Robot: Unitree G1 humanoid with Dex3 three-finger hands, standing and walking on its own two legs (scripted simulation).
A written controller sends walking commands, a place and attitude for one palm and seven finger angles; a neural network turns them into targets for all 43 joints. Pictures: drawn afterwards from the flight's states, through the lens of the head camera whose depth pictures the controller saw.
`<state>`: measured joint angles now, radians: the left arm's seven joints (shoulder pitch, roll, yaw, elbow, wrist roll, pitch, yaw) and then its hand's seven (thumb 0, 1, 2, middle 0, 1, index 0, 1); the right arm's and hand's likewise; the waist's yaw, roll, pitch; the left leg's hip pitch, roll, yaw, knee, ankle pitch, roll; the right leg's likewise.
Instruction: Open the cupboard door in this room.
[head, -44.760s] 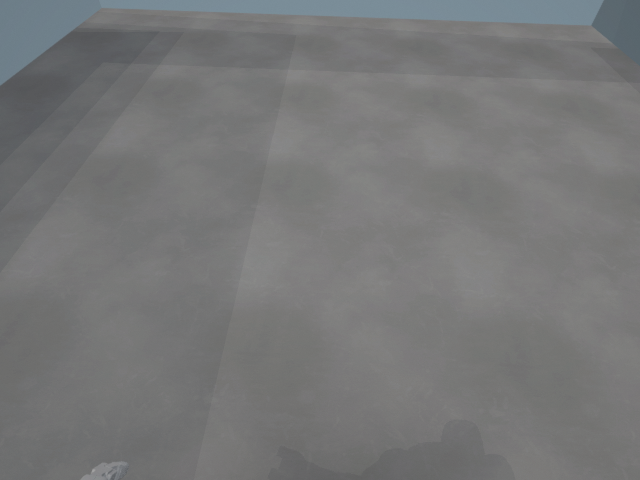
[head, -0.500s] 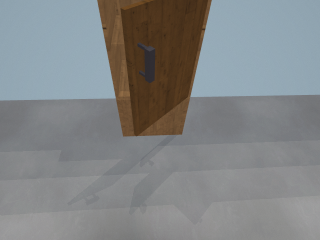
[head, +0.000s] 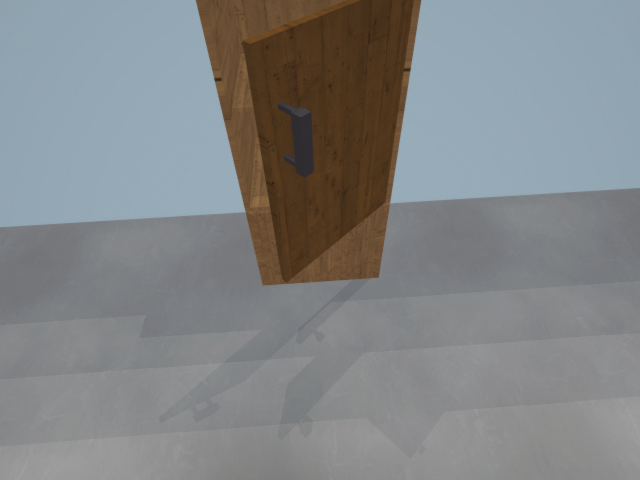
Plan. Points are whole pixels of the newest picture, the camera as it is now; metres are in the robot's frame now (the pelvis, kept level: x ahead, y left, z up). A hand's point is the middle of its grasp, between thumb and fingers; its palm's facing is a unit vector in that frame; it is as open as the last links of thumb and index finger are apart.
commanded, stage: let the arm hang, fingers relaxed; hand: left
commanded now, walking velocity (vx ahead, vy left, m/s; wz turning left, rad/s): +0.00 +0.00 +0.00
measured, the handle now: (294, 139) +0.64 +0.08 +0.08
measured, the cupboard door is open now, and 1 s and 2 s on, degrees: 42 42 42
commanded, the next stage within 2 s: look to check the result in 0.28 s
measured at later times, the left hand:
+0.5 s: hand out of the picture +0.02 +0.18 -0.17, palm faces +0.02 -0.97 -0.23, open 7.4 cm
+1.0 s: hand out of the picture +0.07 +0.20 -0.16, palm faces -0.01 -0.96 -0.28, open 7.4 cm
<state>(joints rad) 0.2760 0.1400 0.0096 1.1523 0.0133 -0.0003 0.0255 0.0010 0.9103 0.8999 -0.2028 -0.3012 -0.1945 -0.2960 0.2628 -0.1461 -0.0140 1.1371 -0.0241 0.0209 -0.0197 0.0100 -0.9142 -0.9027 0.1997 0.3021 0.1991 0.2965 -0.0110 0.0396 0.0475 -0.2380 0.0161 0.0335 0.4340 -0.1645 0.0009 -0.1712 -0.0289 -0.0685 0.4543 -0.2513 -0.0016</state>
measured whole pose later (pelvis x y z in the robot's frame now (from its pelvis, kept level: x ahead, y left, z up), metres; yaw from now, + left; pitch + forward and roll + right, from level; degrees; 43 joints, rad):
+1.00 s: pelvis +0.02 -0.01 +0.01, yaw +0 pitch -1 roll +0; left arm 0.17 0.24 0.02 1.14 0.01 -0.02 0.01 0.00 0.91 0.90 -0.20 -0.30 -0.20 -0.30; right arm 0.14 -0.25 -0.02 1.13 -0.02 0.00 -0.02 0.00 -0.90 -0.90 0.20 0.30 0.20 0.30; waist -0.01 0.02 0.06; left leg -0.18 0.03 0.03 0.36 -0.16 -0.02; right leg -0.10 -0.01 -0.07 0.36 -0.23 -0.02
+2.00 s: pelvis +0.01 +0.00 +0.00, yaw -31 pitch +1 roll -1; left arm 0.15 0.26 0.10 0.91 0.02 0.06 -0.03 0.00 0.91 0.90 -0.20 -0.30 -0.19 -0.30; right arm 0.15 -0.19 -0.03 0.88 -0.04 0.01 -0.04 0.00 -0.90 -0.90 0.20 0.30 0.20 0.30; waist 0.04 -0.03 0.11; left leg -0.25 0.08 0.04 0.51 -0.27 -0.03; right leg -0.51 0.03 0.02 1.07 -0.47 0.05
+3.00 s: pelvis +0.04 -0.19 +0.00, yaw -67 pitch +1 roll +0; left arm 0.17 0.18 0.06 0.97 0.03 -0.03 -0.01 0.00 0.92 0.90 -0.20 -0.30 -0.20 -0.30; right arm 0.22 -0.21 -0.06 0.96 -0.03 0.00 0.01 0.01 -0.91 -0.90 0.20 0.30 0.20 0.30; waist -0.05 0.01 0.09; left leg -0.52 0.14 0.07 0.97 -0.31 -0.06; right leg -0.24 0.03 -0.05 0.45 -0.23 -0.05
